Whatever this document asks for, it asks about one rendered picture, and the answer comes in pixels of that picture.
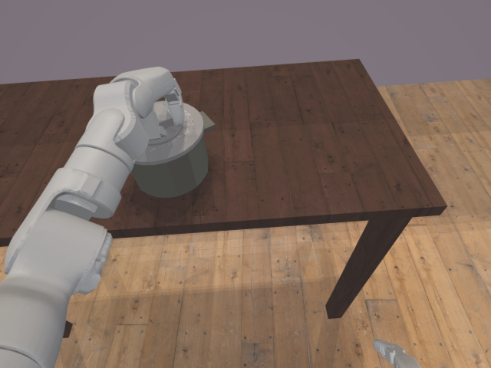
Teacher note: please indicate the table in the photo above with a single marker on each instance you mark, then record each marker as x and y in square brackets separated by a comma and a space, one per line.
[294, 144]

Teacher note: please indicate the robot left hand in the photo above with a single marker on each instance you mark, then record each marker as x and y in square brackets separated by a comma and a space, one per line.
[162, 84]

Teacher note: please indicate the knob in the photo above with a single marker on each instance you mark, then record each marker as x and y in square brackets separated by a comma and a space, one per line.
[165, 120]

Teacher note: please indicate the robot left forearm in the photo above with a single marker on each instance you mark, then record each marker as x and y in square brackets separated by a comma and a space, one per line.
[89, 185]

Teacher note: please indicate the pot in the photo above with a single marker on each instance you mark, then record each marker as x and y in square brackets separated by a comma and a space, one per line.
[179, 176]

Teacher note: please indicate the robot right hand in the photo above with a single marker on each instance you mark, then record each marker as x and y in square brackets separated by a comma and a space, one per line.
[394, 354]

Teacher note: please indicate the left robot upper arm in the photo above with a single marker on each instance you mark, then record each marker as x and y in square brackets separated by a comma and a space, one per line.
[63, 255]

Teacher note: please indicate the lid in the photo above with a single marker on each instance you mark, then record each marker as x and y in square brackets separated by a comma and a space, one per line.
[179, 140]

